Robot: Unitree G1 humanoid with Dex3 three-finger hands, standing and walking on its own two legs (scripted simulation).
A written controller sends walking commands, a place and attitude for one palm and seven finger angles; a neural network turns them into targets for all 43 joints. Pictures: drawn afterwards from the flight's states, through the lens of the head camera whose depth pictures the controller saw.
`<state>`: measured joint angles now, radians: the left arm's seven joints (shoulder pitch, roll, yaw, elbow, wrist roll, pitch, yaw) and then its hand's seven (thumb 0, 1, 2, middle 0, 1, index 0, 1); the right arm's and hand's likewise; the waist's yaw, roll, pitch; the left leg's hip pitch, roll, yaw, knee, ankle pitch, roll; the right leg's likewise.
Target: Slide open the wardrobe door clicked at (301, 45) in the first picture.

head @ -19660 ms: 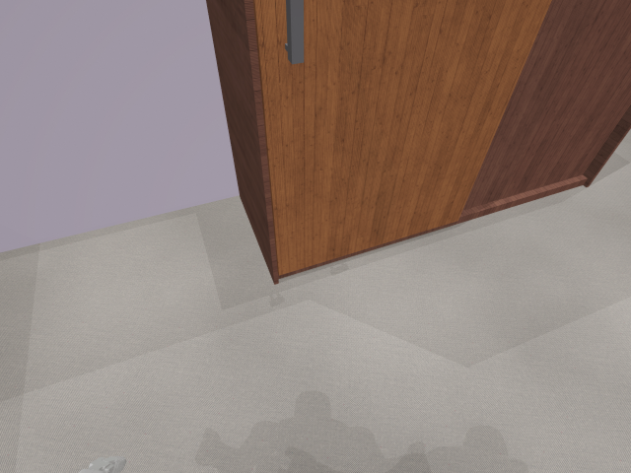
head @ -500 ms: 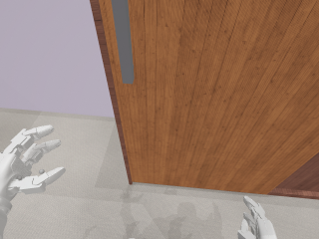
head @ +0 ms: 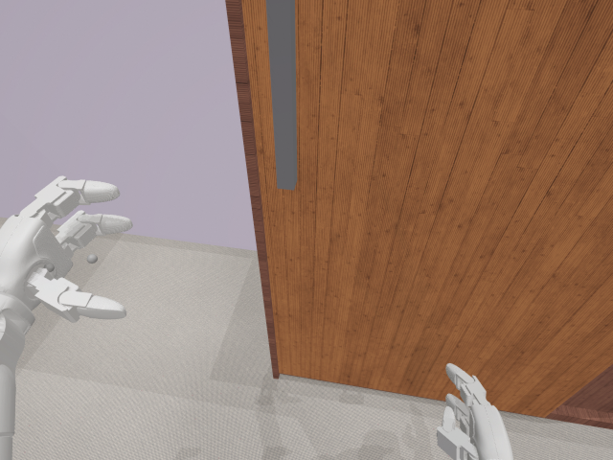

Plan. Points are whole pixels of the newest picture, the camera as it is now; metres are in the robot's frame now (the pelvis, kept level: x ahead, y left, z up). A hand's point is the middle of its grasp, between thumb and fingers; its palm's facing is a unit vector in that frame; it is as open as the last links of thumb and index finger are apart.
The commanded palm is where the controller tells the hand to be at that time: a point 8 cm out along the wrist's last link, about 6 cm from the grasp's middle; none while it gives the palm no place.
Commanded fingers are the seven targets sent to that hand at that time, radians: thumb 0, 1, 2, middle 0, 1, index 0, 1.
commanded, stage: raise the hand with hooked fingers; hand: left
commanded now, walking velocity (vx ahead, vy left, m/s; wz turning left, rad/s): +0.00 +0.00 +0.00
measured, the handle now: (287, 85) +0.52 +0.10 +0.27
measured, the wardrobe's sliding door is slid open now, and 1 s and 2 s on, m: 0.00 0.00 0.00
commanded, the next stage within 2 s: move the hooked fingers beside the handle in 0.86 s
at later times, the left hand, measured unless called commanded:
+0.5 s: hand (80, 180) +0.28 +0.26 +0.26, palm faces +0.03 -0.99 -0.12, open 14.0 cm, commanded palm +0.24 +0.30 +0.27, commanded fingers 0.00 -0.50 0.30 -0.30 -1.20 -0.30 -1.20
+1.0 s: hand (96, 184) +0.28 +0.25 +0.26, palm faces +0.03 -0.99 -0.12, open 14.0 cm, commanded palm +0.26 +0.29 +0.27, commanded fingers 0.00 -0.50 0.30 -0.30 -1.20 -0.30 -1.20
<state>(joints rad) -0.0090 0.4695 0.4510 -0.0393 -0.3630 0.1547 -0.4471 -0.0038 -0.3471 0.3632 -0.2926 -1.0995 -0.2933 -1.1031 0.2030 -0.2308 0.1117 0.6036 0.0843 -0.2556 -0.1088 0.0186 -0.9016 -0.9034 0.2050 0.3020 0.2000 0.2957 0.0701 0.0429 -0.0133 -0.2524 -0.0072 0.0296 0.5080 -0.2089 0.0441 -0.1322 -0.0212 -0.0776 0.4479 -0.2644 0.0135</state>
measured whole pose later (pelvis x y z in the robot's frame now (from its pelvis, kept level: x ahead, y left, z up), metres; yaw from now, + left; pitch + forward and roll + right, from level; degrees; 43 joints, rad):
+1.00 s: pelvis +0.01 -0.02 +0.00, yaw +0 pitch -4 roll -1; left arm -0.28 0.57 0.50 0.03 -0.34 0.43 -0.48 -0.01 -0.50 0.30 -0.30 -1.20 -0.31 -1.20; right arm 0.17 -0.27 0.11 0.60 0.12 -0.14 -0.09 0.02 -0.90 -0.90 0.20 0.30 0.20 0.30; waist 0.07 0.08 -0.03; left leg -0.19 0.01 0.01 0.45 -0.19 0.01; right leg -0.08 0.00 -0.09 0.41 -0.26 -0.02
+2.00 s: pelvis +0.02 -0.02 +0.01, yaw -1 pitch -2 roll +0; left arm -0.61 0.44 0.30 0.33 -0.23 0.39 -0.27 -0.01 -0.50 0.30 -0.30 -1.20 -0.30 -1.20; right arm 0.20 -0.26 0.08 0.64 0.11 -0.06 -0.10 0.02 -0.90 -0.90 0.20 0.30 0.20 0.30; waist 0.02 0.05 -0.04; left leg -0.20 0.00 0.03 0.42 -0.19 0.02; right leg -0.10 0.00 -0.07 0.39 -0.26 -0.01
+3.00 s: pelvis +0.02 -0.02 +0.01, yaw -1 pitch +0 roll -1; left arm -0.76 0.42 0.27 0.56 -0.19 0.30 -0.21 -0.01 -0.50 0.30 -0.30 -1.20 -0.30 -1.20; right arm 0.25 -0.27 0.05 0.66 0.10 -0.04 -0.11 0.02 -0.90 -0.90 0.20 0.30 0.20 0.30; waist 0.00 0.04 -0.04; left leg -0.22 0.01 0.04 0.43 -0.20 0.02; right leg -0.12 0.00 -0.06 0.39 -0.26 -0.01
